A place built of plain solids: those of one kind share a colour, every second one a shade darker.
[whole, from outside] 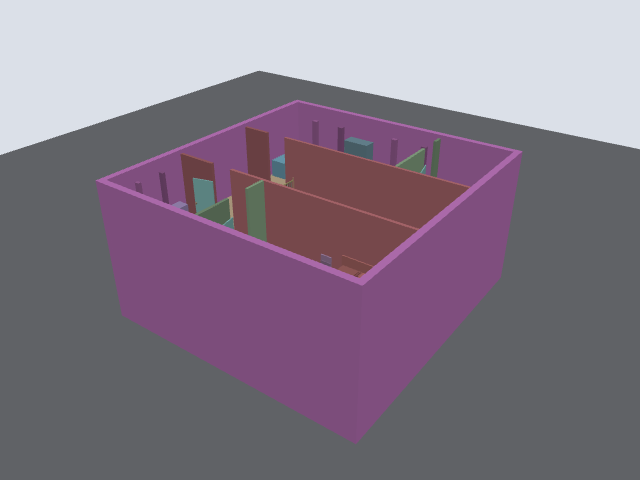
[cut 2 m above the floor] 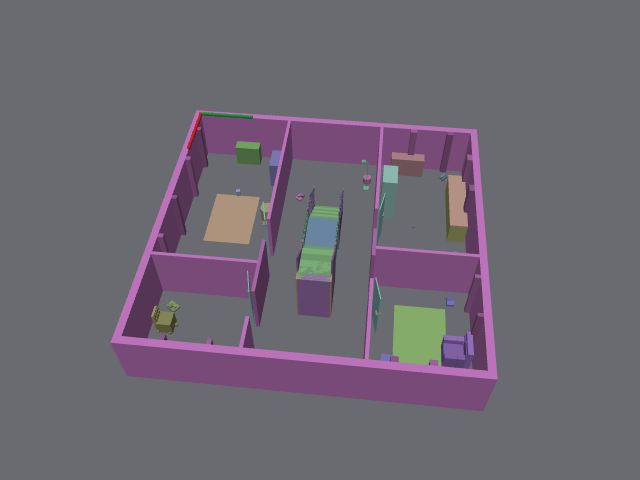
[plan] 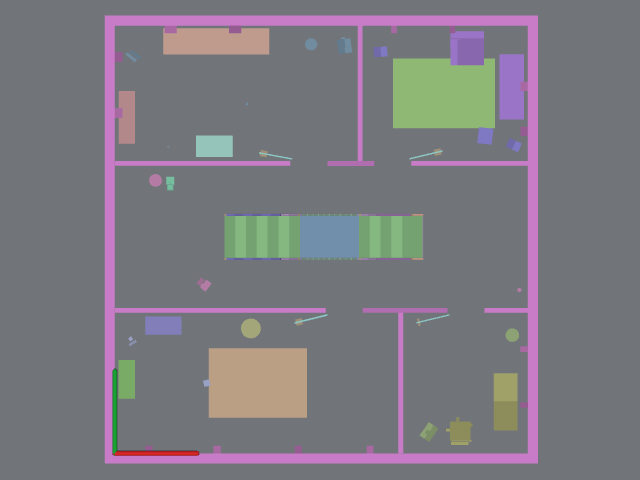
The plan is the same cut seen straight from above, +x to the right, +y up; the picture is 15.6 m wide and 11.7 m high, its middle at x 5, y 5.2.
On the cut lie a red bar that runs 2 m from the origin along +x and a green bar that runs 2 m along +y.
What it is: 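A home built round its stair; the hall at the stair's foot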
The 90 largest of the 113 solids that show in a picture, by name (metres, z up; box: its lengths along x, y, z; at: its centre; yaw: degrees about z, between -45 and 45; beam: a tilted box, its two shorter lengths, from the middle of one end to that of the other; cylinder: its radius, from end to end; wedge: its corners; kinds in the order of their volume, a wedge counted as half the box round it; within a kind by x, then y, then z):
{
 "wall_1": {"box": [0.25, 10.92, 5.62], "at": [-0.12, 5.21, 2.76]},
 "wall_2": {"box": [4.28, 0.12, 2.78], "at": [2.14, 7.07, 1.34]},
 "wall_3": {"box": [5.14, 0.12, 2.78], "at": [2.57, 3.49, 1.34]},
 "wall_4": {"box": [10.57, 0.25, 5.62], "at": [5.03, -0.12, 2.76]},
 "wall_5": {"box": [10.57, 0.25, 5.62], "at": [5.03, 10.55, 2.76]},
 "wall_6": {"box": [1.14, 0.12, 2.78], "at": [5.75, 7.07, 1.34]},
 "wall_7": {"box": [0.12, 3.3, 2.78], "at": [5.98, 8.77, 1.34]},
 "wall_8": {"box": [0.12, 3.43, 2.78], "at": [6.97, 1.71, 1.34]},
 "wall_9": {"box": [2.07, 0.12, 2.78], "at": [7.08, 3.49, 1.34]},
 "wall_10": {"box": [2.84, 0.12, 2.78], "at": [8.64, 7.07, 1.34]},
 "wall_11": {"box": [1.06, 0.12, 2.78], "at": [9.54, 3.49, 1.34]},
 "wall_12": {"box": [0.25, 10.92, 5.62], "at": [10.19, 5.21, 2.76]},
 "step_1": {"box": [0.79, 1.02, 0.25], "at": [3.06, 5.28, 0.07]},
 "step_2": {"box": [0.79, 1.02, 0.44], "at": [3.33, 5.28, 0.17]},
 "step_3": {"box": [0.79, 1.02, 0.64], "at": [3.59, 5.28, 0.27]},
 "step_4": {"box": [0.79, 1.02, 0.83], "at": [3.85, 5.28, 0.37]},
 "step_5": {"box": [0.79, 1.02, 1.03], "at": [4.12, 5.28, 0.46]},
 "step_6": {"box": [0.79, 1.02, 1.22], "at": [4.38, 5.28, 0.56]},
 "step_7": {"box": [0.56, 1.02, 1.42], "at": [4.53, 5.28, 0.66]},
 "step_8": {"box": [0.79, 1.02, 1.81], "at": [6.34, 5.28, 0.85]},
 "step_9": {"box": [0.79, 1.02, 2.0], "at": [6.61, 5.28, 0.95]},
 "step_10": {"box": [0.79, 1.02, 2.2], "at": [6.87, 5.28, 1.05]},
 "step_11": {"box": [0.77, 1.02, 2.39], "at": [7.12, 5.28, 1.15]},
 "step_12": {"box": [0.5, 1.02, 2.59], "at": [7.25, 5.28, 1.24]},
 "upper_floor_1": {"box": [7.2, 3.67, 0.18], "at": [6.59, 1.71, 2.64]},
 "upper_floor_2": {"box": [2.68, 3.48, 0.18], "at": [8.85, 5.28, 2.64]},
 "upper_partition_1": {"box": [7.57, 0.12, 2.74], "at": [3.78, 7.07, 4.05]},
 "upper_partition_2": {"box": [8.0, 0.12, 2.74], "at": [4.0, 3.49, 4.05]},
 "upper_partition_3": {"box": [1.6, 0.12, 2.74], "at": [9.27, 7.07, 4.05]},
 "upper_partition_4": {"box": [1.17, 0.12, 2.74], "at": [9.48, 3.49, 4.05]},
 "landing_1": {"box": [1.74, 1.02, 1.61], "at": [5.38, 5.28, 0.76]},
 "curtains_1": {"box": [0.19, 0.24, 2.26], "at": [0.09, 8.29, 1.19]},
 "curtains_2": {"box": [0.19, 0.24, 2.26], "at": [0.09, 9.66, 1.19]},
 "curtains_3": {"box": [0.18, 0.19, 2.16], "at": [0.83, 0.09, 1.14]},
 "curtains_4": {"box": [0.3, 0.19, 2.26], "at": [1.36, 10.33, 1.19]},
 "curtains_5": {"box": [0.18, 0.19, 2.16], "at": [2.49, 0.09, 1.14]},
 "curtains_6": {"box": [0.3, 0.19, 2.26], "at": [2.93, 10.33, 1.19]},
 "curtains_7": {"box": [0.22, 0.19, 2.18], "at": [3.58, 0.09, 3.88]},
 "curtains_8": {"box": [0.17, 0.19, 2.14], "at": [4.47, 0.09, 1.13]},
 "curtains_9": {"box": [0.22, 0.19, 2.18], "at": [4.95, 0.09, 3.88]},
 "curtains_10": {"box": [0.17, 0.19, 2.14], "at": [6.22, 0.09, 1.13]},
 "curtains_11": {"box": [0.14, 0.19, 2.23], "at": [6.8, 10.33, 1.17]},
 "curtains_12": {"box": [0.23, 0.19, 2.14], "at": [7.63, 0.09, 3.86]},
 "curtains_13": {"box": [0.14, 0.19, 2.23], "at": [8.23, 10.33, 1.17]},
 "curtains_14": {"box": [0.23, 0.19, 2.14], "at": [9.01, 0.09, 3.86]},
 "curtains_15": {"box": [0.19, 0.14, 2.25], "at": [9.98, 1.18, 1.19]},
 "curtains_16": {"box": [0.19, 0.14, 2.25], "at": [9.98, 2.54, 1.19]},
 "curtains_17": {"box": [0.18, 0.23, 2.11], "at": [9.98, 7.85, 1.12]},
 "curtains_18": {"box": [0.19, 0.14, 2.28], "at": [9.98, 8.17, 3.93]},
 "curtains_19": {"box": [0.18, 0.23, 2.11], "at": [9.98, 8.95, 1.12]},
 "curtains_20": {"box": [0.19, 0.14, 2.28], "at": [9.98, 9.26, 3.93]},
 "upper_split_1": {"box": [0.12, 0.4, 2.74], "at": [3.0, 0.2, 4.05]},
 "upper_split_2": {"box": [0.12, 2.13, 2.74], "at": [3.0, 2.36, 4.05]},
 "upper_split_3": {"box": [0.12, 0.81, 2.74], "at": [6.05, 7.53, 4.05]},
 "upper_split_4": {"box": [0.12, 1.58, 2.74], "at": [6.05, 9.63, 4.05]},
 "kitchen_units_units_1": {"box": [2.59, 0.62, 0.89], "at": [2.47, 10.05, 0.4]},
 "slotfit_office_storage_1": {"box": [1.14, 0.54, 1.94], "at": [6.52, 0.36, 3.65]},
 "slotfit_kitchen_storage_1": {"box": [0.9, 0.53, 1.94], "at": [2.42, 7.49, 0.92]},
 "slotfit_living_seat_1": {"box": [0.17, 0.41, 0.68], "at": [8.26, 9.66, 0.29]},
 "slotfit_living_seat_2": {"box": [0.47, 0.63, 0.49], "at": [8.59, 9.78, 0.19]},
 "slotfit_living_seat_3": {"box": [0.82, 0.17, 1.01], "at": [8.59, 10.21, 0.46]},
 "slotfit_living_seat_4": {"box": [0.17, 0.41, 0.68], "at": [8.91, 9.66, 0.29]},
 "slotfit_living_seat_5": {"box": [0.17, 0.42, 0.68], "at": [8.91, 10.08, 0.29]},
 "slotfit_living_seat_6": {"box": [0.6, 1.59, 0.5], "at": [9.68, 8.93, 0.2]},
 "slotfit_office_wall_table_1": {"box": [0.72, 1.38, 0.8], "at": [9.62, 1.37, 3.08]},
 "head_1": {"box": [0.25, 1.02, 2.78], "at": [7.39, 5.28, 1.34]},
 "slotfit_snug_seat_1": {"box": [0.5, 0.47, 0.55], "at": [8.42, 0.54, 0.22]},
 "slotfit_snug_seat_2": {"box": [0.58, 0.71, 0.51], "at": [9.53, 0.91, 0.21]},
 "slotfit_snug_seat_3": {"box": [0.58, 0.69, 0.51], "at": [9.53, 1.61, 0.21]},
 "slotfit_bedroom_wall_table_1": {"box": [0.47, 1.11, 0.97], "at": [9.74, 8.08, 3.17]},
 "slotfit_kitchen_wall_table_1": {"box": [0.4, 1.28, 0.9], "at": [0.29, 8.19, 0.4]},
 "slotfit_dining_storage_1": {"box": [0.89, 0.45, 1.15], "at": [1.18, 3.11, 0.53]},
 "doorleaf_door_1": {"box": [0.83, 0.037, 2.07], "at": [3.92, 7.25, 0.99], "yaw": -10.5},
 "doorleaf_door_2": {"box": [0.83, 0.043, 2.08], "at": [4.78, 3.28, 0.99], "yaw": 13.8},
 "doorleaf_door_3": {"box": [0.042, 0.83, 2.08], "at": [5.85, 9.21, 3.72], "yaw": 11.7},
 "doorleaf_door_4": {"box": [0.83, 0.036, 2.07], "at": [7.58, 7.27, 0.99], "yaw": 13.4},
 "doorleaf_door_5": {"box": [0.83, 0.036, 2.07], "at": [7.75, 3.28, 0.99], "yaw": 13.4},
 "doorleaf_door_6": {"box": [0.83, 0.043, 2.08], "at": [8.83, 7.28, 3.72], "yaw": 14.9},
 "slotfit_dining_wall_table_1": {"box": [0.4, 0.95, 0.9], "at": [0.29, 1.81, 0.4]},
 "bedstead_bedroom_bed_1": {"box": [1.65, 0.05, 1.03], "at": [1.85, 7.22, 3.2]},
 "bedstead_bedroom_bed_2": {"box": [0.62, 0.4, 0.77], "at": [2.24, 7.57, 3.07]},
 "plinth_1": {"wedge": [[2.72, 5.79, -0.05], [2.72, 5.79, 0.22], [2.72, 5.84, -0.05], [2.72, 5.84, 0.22], [4.46, 5.79, -0.05], [4.46, 5.79, 1.51], [4.46, 5.84, -0.05], [4.46, 5.84, 1.51]]},
 "plinth_2": {"wedge": [[6.0, 4.71, -0.05], [6.0, 4.71, 1.78], [6.0, 4.76, -0.05], [6.0, 4.76, 1.78], [7.22, 4.71, -0.05], [7.22, 4.71, 2.68], [7.22, 4.76, -0.05], [7.22, 4.76, 2.68]]},
 "plinth_3": {"wedge": [[6.0, 5.79, -0.05], [6.0, 5.79, 1.78], [6.0, 5.84, -0.05], [6.0, 5.84, 1.78], [7.22, 5.79, -0.05], [7.22, 5.79, 2.68], [7.22, 5.84, -0.05], [7.22, 5.84, 2.68]]},
 "laid_rug_rug_living_1": {"box": [2.49, 1.7, 0.05], "at": [8.02, 8.77, -0.02]},
 "laid_rug_rug_dining_1": {"box": [2.4, 1.7, 0.05], "at": [3.48, 1.71, -0.02]},
 "slotfit_dining_corner_1": {"cylinder": 0.24, "from": [3.32, 3.04, -0.05], "to": [3.32, 3.04, 0.57]},
 "kitchen_units_worktop_1": {"box": [2.59, 0.64, 0.04], "at": [2.47, 10.04, 0.86]},
 "clutter_living_1": {"box": [0.36, 0.4, 0.34], "at": [9.03, 7.74, 0.12], "yaw": -6.1},
 "head_guard_1": {"box": [0.25, 0.05, 3.68], "at": [7.39, 5.81, 1.79]}
}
